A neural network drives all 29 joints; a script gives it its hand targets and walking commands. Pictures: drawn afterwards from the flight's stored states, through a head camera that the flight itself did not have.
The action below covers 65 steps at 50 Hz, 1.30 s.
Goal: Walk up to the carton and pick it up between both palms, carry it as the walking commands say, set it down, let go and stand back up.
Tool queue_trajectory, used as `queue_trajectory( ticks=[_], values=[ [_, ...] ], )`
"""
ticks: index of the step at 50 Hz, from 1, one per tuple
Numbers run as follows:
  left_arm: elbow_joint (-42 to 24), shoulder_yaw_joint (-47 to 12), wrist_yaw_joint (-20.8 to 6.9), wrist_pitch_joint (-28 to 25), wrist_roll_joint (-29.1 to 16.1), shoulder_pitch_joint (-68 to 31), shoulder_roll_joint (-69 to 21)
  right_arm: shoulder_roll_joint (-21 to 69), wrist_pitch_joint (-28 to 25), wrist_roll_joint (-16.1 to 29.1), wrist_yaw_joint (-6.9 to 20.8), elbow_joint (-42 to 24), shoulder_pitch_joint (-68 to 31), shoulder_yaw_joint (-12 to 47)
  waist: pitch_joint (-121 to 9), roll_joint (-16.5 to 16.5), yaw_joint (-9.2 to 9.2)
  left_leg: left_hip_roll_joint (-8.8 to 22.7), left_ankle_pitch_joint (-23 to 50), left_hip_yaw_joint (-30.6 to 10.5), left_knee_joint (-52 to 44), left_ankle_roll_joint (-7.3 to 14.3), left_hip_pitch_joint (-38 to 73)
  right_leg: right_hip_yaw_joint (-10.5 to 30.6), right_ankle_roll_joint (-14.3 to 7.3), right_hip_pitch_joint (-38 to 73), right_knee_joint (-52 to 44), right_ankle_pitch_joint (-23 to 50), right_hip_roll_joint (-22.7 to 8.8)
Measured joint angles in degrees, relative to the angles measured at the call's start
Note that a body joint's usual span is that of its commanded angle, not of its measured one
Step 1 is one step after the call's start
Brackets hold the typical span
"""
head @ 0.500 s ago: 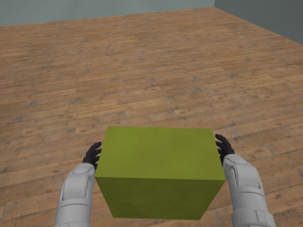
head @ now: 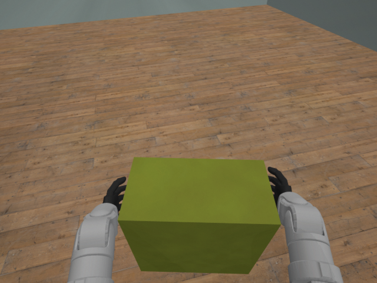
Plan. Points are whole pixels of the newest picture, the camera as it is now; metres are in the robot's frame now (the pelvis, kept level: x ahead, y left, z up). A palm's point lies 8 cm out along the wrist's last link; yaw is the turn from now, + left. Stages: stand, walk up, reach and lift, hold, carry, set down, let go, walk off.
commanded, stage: hold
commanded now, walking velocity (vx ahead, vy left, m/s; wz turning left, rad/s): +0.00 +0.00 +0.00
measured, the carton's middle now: (196, 221) +0.28 -0.01 -0.03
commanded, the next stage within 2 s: carry in 0.30 s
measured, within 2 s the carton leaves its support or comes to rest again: neither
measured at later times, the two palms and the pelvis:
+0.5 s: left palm (100, 208) +0.28 +0.20 +0.05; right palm (276, 197) +0.28 -0.18 +0.06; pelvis -0.01 +0.02 -0.01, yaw +0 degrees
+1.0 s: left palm (93, 216) +0.24 +0.19 +0.08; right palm (285, 206) +0.25 -0.18 +0.08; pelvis -0.01 +0.02 -0.01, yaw -1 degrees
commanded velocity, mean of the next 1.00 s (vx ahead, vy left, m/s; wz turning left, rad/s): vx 0.06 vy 0.03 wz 0.00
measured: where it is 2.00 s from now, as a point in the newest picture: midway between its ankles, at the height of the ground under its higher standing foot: outside the picture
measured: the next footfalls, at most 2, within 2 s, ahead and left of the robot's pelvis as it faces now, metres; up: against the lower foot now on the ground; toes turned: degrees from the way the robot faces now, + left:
right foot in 1.84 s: +0.39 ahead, -0.08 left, +0.00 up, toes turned -12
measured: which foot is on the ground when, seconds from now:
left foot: down 0.00-1.00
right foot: down 0.00-1.00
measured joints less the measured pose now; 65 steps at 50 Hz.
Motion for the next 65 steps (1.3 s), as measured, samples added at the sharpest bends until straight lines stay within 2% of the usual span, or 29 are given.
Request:
queue_trajectory(
  ticks=[15,18,21,24,27,29,31,34,39,43,52,65],
  values=[
    [-0.9,0.0,0.0,0.4,0.0,0.2,-0.1,0.0,0.2,0.0,0.1,-0.6,0.0,0.1,-0.1,0.0,0.00,0.0,0.2,0.0,0.0,0.0,-0.1,0.1,0.0,-0.1,0.0,0.2,0.0],
    [-1.6,0.0,0.0,1.5,0.0,-0.5,0.0,0.0,0.8,0.0,0.1,-1.3,0.0,0.1,-1.3,0.0,0.02,0.0,-0.6,0.0,2.5,0.0,-2.9,0.1,0.0,-2.4,1.3,0.0,0.0],
    [-4.2,-0.2,0.0,3.8,0.0,-1.1,0.0,0.0,2.4,0.2,0.2,-3.8,0.0,0.1,-2.0,0.0,-0.01,0.0,-4.3,0.0,6.7,0.0,-6.4,0.0,0.4,-5.0,2.8,-0.4,0.0],
    [-8.7,-1.0,0.1,7.6,-0.1,-0.9,0.8,0.0,4.8,1.0,0.1,-6.6,0.0,0.8,-2.2,-1.2,-0.02,-0.3,-2.3,0.5,6.8,0.5,-7.4,0.4,0.6,-6.6,4.4,-1.6,-0.2],
    [-14.4,-2.0,0.2,11.9,-1.1,-0.8,2.0,0.0,8.5,2.2,-0.6,-11.8,0.0,1.6,-2.3,-1.6,-0.02,-0.2,-2.4,0.7,6.7,1.6,-8.8,-1.3,0.6,-10.2,12.9,-8.7,-0.2],
    [-17.3,-2.0,0.5,13.7,-2.1,-1.0,2.4,0.0,10.8,2.9,-1.3,-15.3,0.0,1.9,-2.5,-1.5,0.00,-0.2,-2.3,0.7,6.7,1.8,-9.4,-2.3,0.6,-10.6,14.1,-10.8,-0.2],
    [-19.4,-2.0,1.1,15.6,-3.1,-1.3,2.7,0.0,12.7,3.5,-1.8,-17.7,0.0,2.0,-3.5,-1.5,0.03,-0.2,-2.3,0.8,6.7,1.8,-10.5,-3.1,0.6,-10.4,12.0,-9.6,-0.2],
    [-22.3,-1.9,1.8,18.4,-4.0,-1.3,2.7,0.0,15.8,4.3,-2.7,-20.9,0.0,2.0,-5.2,-2.0,0.00,-0.6,-2.7,1.2,7.5,1.7,-12.1,-3.3,0.2,-8.8,6.4,-3.0,-0.3],
    [-25.0,-1.4,2.9,21.9,-5.3,-0.2,1.6,-0.1,20.8,5.5,-4.3,-25.1,1.3,2.0,-5.7,-0.7,0.00,-0.4,-2.3,1.2,7.6,1.7,-12.3,-3.5,-0.4,-8.8,6.5,-5.0,-0.2],
    [-28.1,-1.3,4.0,24.6,-6.0,2.0,1.0,0.3,22.7,6.9,-4.9,-26.7,3.0,2.0,-6.3,-0.1,0.00,-0.4,-2.8,1.2,7.7,1.7,-12.3,-3.5,-0.4,-8.8,6.5,-4.9,-0.2],
    [-32.7,-1.3,5.1,27.3,-6.2,7.4,-1.5,0.4,26.0,8.4,-5.3,-30.5,7.5,2.0,-8.5,0.3,-0.01,-0.4,-3.3,1.2,7.6,1.7,-12.3,-3.5,-0.4,-8.8,6.5,-5.6,-0.2],
    [-33.1,-1.3,5.1,27.8,-6.3,7.7,-1.8,0.4,26.8,8.6,-5.8,-31.4,8.0,2.0,-13.1,1.1,0.00,-0.3,-6.2,1.2,7.6,1.7,-12.0,-3.6,-0.4,-8.6,6.8,-8.6,-0.2]
  ],
)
